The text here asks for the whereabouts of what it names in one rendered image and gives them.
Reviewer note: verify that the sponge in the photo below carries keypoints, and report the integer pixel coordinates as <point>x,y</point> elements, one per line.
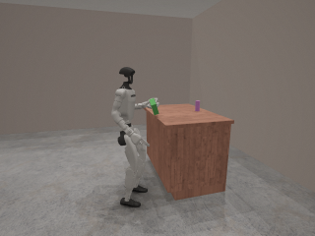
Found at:
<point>154,106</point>

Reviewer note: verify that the right robot upper arm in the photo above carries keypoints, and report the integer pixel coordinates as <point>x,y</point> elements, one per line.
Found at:
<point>119,96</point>

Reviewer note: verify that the robot left shin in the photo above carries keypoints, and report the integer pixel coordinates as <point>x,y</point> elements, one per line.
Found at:
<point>140,170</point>

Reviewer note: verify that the robot left hand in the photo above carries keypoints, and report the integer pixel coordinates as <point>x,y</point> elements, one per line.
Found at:
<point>149,104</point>

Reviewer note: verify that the robot left foot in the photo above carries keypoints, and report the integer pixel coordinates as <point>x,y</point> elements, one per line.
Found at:
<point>140,189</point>

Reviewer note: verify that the right robot forearm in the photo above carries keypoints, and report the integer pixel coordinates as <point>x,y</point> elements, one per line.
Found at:
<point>124,127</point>

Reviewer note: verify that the left robot forearm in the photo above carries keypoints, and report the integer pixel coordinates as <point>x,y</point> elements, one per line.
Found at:
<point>141,105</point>

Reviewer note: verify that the robot right hand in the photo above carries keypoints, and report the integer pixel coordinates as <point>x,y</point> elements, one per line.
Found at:
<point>136,139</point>

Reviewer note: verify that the table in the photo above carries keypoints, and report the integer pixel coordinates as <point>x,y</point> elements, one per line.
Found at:
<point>188,149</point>

